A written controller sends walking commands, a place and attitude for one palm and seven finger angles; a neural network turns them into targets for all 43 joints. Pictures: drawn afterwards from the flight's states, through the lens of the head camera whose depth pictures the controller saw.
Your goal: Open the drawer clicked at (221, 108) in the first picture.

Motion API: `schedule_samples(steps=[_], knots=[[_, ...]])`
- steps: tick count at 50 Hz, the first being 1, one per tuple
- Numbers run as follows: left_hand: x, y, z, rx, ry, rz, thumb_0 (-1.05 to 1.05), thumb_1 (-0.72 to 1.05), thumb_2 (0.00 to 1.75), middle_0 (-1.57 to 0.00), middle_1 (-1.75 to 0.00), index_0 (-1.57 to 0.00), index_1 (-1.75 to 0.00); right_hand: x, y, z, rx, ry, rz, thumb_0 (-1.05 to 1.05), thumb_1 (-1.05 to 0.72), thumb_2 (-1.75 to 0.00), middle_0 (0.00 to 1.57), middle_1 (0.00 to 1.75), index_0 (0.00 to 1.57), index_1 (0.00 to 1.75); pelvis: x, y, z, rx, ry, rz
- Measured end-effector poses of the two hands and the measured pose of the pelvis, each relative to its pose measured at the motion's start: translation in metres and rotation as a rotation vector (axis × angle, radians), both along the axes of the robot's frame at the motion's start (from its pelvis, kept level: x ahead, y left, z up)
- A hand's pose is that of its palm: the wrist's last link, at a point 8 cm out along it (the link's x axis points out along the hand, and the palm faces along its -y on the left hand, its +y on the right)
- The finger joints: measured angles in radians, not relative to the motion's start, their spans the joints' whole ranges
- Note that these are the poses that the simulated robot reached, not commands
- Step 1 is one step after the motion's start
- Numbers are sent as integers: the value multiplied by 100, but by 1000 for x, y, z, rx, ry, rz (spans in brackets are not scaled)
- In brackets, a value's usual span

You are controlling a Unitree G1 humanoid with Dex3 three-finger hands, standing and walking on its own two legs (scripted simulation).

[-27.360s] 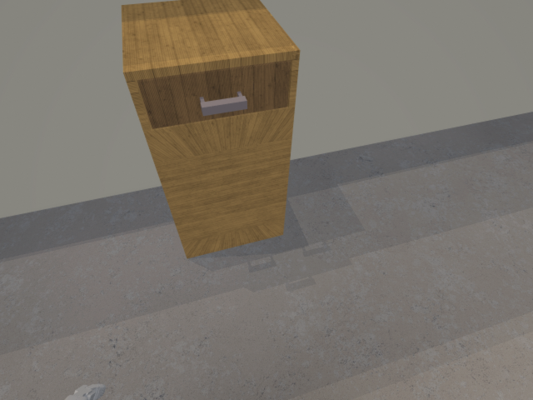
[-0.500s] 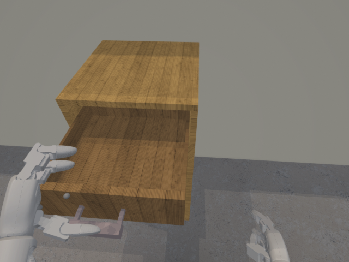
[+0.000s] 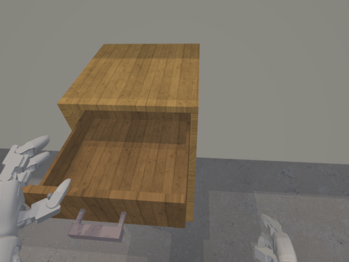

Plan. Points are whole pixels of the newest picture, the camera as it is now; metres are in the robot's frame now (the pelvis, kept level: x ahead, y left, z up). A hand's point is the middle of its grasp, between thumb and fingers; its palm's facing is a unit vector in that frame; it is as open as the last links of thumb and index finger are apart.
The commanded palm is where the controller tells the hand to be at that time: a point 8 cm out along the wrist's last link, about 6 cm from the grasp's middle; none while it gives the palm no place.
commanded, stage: draw the hand back to the body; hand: left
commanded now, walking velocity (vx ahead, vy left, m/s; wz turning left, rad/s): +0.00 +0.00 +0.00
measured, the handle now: (99, 223) +0.20 +0.21 -0.02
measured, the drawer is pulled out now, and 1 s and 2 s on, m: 0.29 0.29 0.29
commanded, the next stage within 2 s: step back with the hand held close in 0.30 s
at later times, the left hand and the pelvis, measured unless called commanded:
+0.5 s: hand (50, 194) +0.18 +0.23 +0.17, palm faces +0.39 -0.80 -0.46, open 7.4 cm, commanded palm +0.12 +0.26 +0.18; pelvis -0.01 -0.02 +0.00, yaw +1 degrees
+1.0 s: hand (27, 224) +0.13 +0.25 +0.16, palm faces +0.30 -0.81 -0.50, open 7.4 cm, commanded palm +0.07 +0.29 +0.18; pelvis -0.06 +0.01 -0.01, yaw +0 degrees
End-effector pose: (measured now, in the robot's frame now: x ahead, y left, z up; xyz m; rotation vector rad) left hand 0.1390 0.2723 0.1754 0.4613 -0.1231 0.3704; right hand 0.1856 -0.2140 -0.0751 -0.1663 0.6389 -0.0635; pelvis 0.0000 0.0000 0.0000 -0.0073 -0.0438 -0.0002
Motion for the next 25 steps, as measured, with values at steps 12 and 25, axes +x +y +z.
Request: schedule_samples(steps=[12,25], knots=[[-4,-8,-2,-18,0,19,1,80,85,-22,-37,-22,-37,0,-4,1,7,-3,17,2,-90,-90,21,30,20,30,-3,-9,1,3,-8,4],[-4,-9,13,70,-36,-1,2,89,89,-21,-31,-21,-31,-12,-21,-3,-3,34,-5,2,-90,-90,21,30,20,30,-9,-18,0,-7,16,12]])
